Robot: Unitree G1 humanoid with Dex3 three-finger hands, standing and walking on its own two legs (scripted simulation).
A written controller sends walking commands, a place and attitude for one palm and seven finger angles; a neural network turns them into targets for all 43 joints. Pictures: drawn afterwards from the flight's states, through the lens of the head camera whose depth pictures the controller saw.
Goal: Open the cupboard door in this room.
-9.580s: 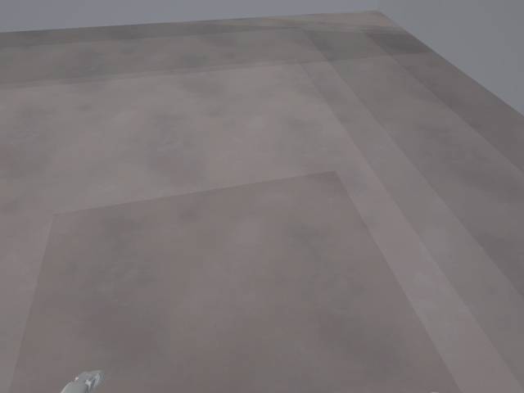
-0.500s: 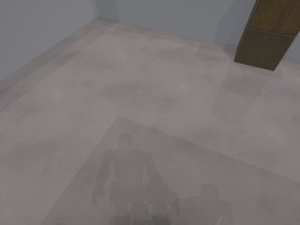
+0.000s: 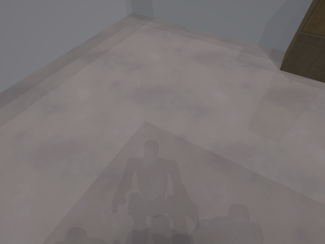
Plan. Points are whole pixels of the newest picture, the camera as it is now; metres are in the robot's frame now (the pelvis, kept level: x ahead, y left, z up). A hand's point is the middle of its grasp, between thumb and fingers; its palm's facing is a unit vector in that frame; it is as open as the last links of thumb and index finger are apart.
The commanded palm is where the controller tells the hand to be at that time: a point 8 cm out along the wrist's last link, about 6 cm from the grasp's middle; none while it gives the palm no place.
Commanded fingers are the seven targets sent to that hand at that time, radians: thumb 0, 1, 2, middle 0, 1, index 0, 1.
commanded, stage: turn or walk to find it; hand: left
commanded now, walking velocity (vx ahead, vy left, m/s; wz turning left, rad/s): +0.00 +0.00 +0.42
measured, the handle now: out of the picture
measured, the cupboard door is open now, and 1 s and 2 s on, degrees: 0 0 0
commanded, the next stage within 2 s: none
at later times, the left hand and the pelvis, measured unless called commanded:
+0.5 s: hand out of the picture -0.04 +0.24 -0.19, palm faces +0.24 -0.94 -0.23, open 7.4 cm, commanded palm none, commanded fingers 0.00 0.90 0.90 -0.20 -0.30 -0.20 -0.30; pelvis -0.02 +0.03 +0.00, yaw +12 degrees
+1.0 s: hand out of the picture +0.00 +0.18 -0.14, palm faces +0.40 -0.87 -0.30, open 7.4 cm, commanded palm none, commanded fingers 0.00 0.90 0.90 -0.20 -0.30 -0.20 -0.30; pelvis -0.02 -0.04 +0.00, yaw +24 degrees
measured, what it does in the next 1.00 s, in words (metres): steps on the spot, turning left: left foot, then right foot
